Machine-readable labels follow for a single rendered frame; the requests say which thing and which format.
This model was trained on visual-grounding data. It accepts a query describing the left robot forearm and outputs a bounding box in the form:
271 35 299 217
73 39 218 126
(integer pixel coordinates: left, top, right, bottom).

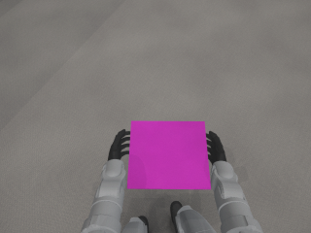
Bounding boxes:
80 159 126 233

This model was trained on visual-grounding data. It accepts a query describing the left robot foot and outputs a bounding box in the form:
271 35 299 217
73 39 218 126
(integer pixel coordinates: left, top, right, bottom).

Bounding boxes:
138 216 149 233

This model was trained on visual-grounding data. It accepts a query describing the right robot foot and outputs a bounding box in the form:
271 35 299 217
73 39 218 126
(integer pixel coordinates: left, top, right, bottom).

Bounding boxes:
170 201 183 233

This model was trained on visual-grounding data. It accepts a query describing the left robot hand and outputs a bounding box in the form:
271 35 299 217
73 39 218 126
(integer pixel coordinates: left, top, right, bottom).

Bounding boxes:
108 129 130 161

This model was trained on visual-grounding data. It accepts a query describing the right robot forearm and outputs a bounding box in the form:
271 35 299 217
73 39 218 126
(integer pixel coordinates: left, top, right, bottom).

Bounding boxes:
210 160 263 233

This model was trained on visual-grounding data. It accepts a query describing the right robot hand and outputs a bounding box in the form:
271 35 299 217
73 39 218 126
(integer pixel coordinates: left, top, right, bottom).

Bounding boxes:
206 131 226 166

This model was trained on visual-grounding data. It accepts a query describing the robot foot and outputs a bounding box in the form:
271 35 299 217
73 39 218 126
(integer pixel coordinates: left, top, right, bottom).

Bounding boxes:
170 201 183 233
138 216 149 233

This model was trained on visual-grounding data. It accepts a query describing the carton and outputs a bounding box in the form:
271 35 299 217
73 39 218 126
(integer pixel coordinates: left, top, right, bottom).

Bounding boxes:
127 120 211 190

